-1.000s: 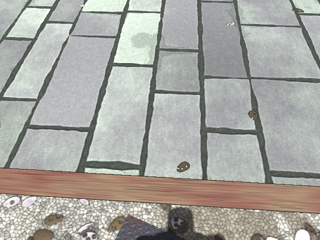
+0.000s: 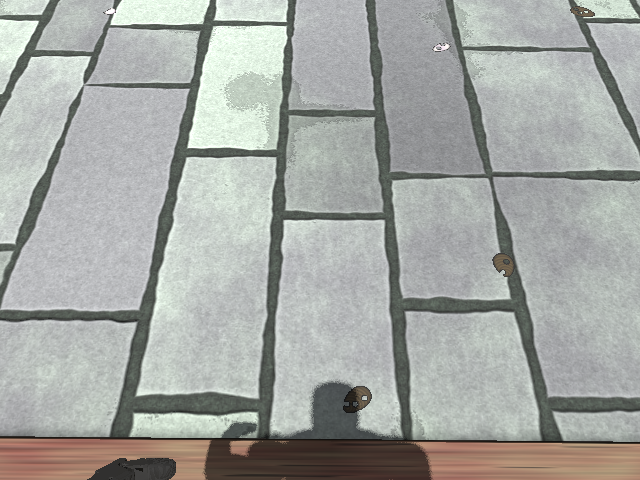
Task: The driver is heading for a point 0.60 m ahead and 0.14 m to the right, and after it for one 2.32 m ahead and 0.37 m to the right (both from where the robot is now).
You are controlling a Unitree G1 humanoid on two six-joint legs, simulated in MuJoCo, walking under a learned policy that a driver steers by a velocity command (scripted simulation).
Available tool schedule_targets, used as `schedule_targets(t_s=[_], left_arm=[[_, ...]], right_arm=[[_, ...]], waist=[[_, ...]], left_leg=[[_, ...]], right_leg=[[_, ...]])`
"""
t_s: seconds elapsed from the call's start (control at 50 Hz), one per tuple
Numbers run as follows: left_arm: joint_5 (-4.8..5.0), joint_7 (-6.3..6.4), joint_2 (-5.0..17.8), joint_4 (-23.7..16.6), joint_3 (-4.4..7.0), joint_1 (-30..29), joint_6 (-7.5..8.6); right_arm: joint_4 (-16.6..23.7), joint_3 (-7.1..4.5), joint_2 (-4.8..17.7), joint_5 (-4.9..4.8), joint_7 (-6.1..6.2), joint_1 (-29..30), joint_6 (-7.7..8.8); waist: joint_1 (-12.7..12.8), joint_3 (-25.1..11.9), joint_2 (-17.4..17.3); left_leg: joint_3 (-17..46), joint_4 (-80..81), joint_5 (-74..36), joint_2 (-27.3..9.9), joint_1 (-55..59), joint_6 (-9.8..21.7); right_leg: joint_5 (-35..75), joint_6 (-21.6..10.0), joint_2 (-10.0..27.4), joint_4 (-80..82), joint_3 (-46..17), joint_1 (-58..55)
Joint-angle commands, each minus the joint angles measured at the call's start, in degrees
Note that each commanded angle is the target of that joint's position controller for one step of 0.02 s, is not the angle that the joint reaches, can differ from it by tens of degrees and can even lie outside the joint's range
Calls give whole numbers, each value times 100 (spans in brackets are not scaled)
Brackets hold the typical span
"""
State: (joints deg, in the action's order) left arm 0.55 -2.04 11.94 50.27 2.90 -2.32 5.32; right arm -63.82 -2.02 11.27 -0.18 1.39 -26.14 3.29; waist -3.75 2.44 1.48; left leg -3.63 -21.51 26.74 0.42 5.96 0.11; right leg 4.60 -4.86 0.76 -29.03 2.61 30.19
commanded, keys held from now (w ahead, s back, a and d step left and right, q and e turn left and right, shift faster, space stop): no key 1.00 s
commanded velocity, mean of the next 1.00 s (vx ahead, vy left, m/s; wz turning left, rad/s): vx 0.05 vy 0.00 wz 0.00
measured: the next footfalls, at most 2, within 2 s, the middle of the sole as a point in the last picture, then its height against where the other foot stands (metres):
left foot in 0.34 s outside the picture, level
left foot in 1.80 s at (261, 459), level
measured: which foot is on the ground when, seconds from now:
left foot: down 0.00-0.02, up 0.04-0.32, down 0.34-1.00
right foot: down 0.00-1.00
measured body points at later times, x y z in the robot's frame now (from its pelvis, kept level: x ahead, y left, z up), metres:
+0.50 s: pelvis +0.11 +0.00 +0.02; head +0.11 +0.01 +0.47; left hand +0.18 +0.24 -0.14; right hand +0.13 -0.25 -0.13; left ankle +0.11 +0.13 -0.72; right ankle +0.15 -0.10 -0.72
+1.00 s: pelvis +0.15 +0.01 +0.02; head +0.16 +0.01 +0.47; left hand +0.20 +0.25 -0.14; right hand +0.16 -0.23 -0.14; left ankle +0.11 +0.13 -0.72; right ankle +0.15 -0.10 -0.72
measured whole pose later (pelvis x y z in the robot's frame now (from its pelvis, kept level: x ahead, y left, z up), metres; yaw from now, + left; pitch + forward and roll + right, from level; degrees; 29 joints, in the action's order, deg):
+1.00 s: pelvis +0.15 +0.01 +0.02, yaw -1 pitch -1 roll +0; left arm 0.4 2.2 10.7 62.3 2.4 9.8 -0.8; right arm -62.4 -2.3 9.4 0.0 2.5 -14.6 0.2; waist 0.2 2.3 0.1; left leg -1.6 -28.3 18.2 -0.6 -9.0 0.1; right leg -14.6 -0.8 0.4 -28.9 2.6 13.2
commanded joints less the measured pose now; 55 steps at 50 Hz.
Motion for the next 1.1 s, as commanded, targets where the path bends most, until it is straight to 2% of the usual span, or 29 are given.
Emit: schedule_targets(t_s=[0.02,0.04,0.06,0.08,0.1,0.12,0.16,0.2,0.22,0.26,0.3,0.32,0.34,0.36,0.38,0.4,0.42,0.46,0.5,0.58,0.64,0.84,1.1], left_arm=[[-257,99,1489,408,381,2288,-42],[-182,47,1193,448,238,2361,-70],[-56,18,988,336,194,1843,-116],[2,37,730,201,115,1157,-139],[-44,43,528,163,28,793,-119],[-108,51,440,174,-6,576,-100],[-246,56,469,284,3,509,-113],[-297,129,542,341,18,583,-116],[-273,171,590,359,28,637,-136],[-186,242,664,375,41,670,-217],[-70,284,605,392,20,577,-306],[-53,294,497,462,-12,690,-335],[-50,298,438,551,-30,885,-363],[-47,318,486,592,7,1166,-390],[-45,359,485,602,21,1289,-424],[-74,392,500,630,25,1302,-439],[-86,409,453,653,24,1367,-450],[-132,416,407,742,19,1507,-466],[-109,391,364,791,9,1492,-453],[-59,354,387,835,16,1425,-427],[-41,358,376,896,11,1476,-458],[-20,422,437,1031,24,1514,-558],[-30,450,389,1165,40,1417,-599]], right_arm=[[290,-12,388,143,-39,-473,68],[92,70,82,-41,-93,-1077,145],[120,-58,482,-164,-113,-768,132],[337,-89,577,-203,-70,-76,69],[413,-121,572,-137,12,305,-18],[433,-170,551,-69,91,331,-123],[397,-151,311,-10,155,80,-273],[453,-125,242,14,221,178,-324],[497,-116,268,28,233,307,-347],[518,-143,415,26,211,440,-416],[497,-147,401,97,167,493,-453],[497,-147,403,167,153,528,-463],[545,-138,460,201,154,574,-460],[579,-187,788,161,183,693,-441],[502,-226,864,91,178,803,-396],[501,-188,655,81,170,933,-328],[481,-174,568,88,162,1038,-267],[468,-174,488,58,141,1123,-171],[401,-169,451,27,131,941,-132],[320,-163,445,21,114,743,-129],[279,-155,433,11,106,667,-164],[226,-114,341,17,115,690,-264],[151,-95,298,27,147,726,-309]], waist=[[853,-2016,721],[710,-3111,1298],[650,-2673,767],[557,-1634,400],[433,-1054,-52],[266,-807,-18],[46,-657,289],[24,-714,438],[72,-811,452],[95,-890,455],[-6,-617,417],[0,-420,337],[51,-150,145],[332,129,-295],[470,288,-842],[485,312,-937],[548,232,-990],[572,94,-817],[482,-30,-488],[377,-308,-284],[358,-362,-188],[395,-227,-174],[403,-26,-199]], left_leg=[[38,-4249,-1336,65,-2796,-87],[1091,-5566,1431,511,-3248,-170],[1317,-5825,1178,144,-3325,-162],[882,-5646,879,-126,-3686,-174],[754,-5260,515,-329,-3583,-189],[753,-4809,265,-501,-3171,-176],[630,-3966,17,-525,-2439,-149],[551,-2993,-48,-512,-2214,-152],[545,-2616,-254,-522,-2132,-146],[460,-2049,-915,-479,-1808,-124],[287,-1376,-1479,-355,-1349,-22],[298,-1119,-1456,-366,-1273,52],[498,-593,-1404,-533,-1405,161],[699,-281,-800,-708,-1860,309],[766,10,230,-629,-2738,365],[787,275,475,-595,-3089,285],[792,368,333,-598,-3149,187],[757,278,-173,-560,-2938,98],[680,90,-795,-508,-2571,104],[563,-203,-1793,-450,-2124,155],[504,-295,-2129,-416,-2005,150],[425,-319,-2580,-329,-1851,122],[374,-150,-2040,-275,-1890,97]], right_leg=[[4168,-1219,1744,-531,-1912,-4773],[4254,-1918,2507,75,-3444,-5272],[2642,-1686,2196,428,-2973,-4320],[1505,-1355,1886,707,-2283,-3332],[963,-1136,1635,1025,-1856,-2343],[596,-981,1407,1214,-1473,-1585],[260,-890,1115,1442,-1036,-734],[182,-922,1027,1474,-868,-637],[-198,-923,1046,1496,-911,-720],[-1670,-830,1070,1668,-1031,-653],[-3260,-526,909,1770,-1011,-230],[-3783,-310,797,1769,-999,-100],[-4034,-60,649,1639,-937,-107],[-3760,127,354,1398,-692,-248],[-3172,227,91,1147,-341,-918],[-2700,250,80,867,-293,-1417],[-2369,224,78,714,-253,-1682],[-1984,185,86,597,-210,-1805],[-1735,141,127,593,-240,-1731],[-933,146,164,447,-238,-1856],[-580,144,173,345,-232,-1963],[-183,186,210,249,-264,-2094],[-654,240,198,389,-258,-2084]])
Over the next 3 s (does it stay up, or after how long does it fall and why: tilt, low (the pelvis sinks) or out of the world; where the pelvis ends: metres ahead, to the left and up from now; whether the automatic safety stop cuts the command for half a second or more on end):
stays up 0.70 -0.11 -0.12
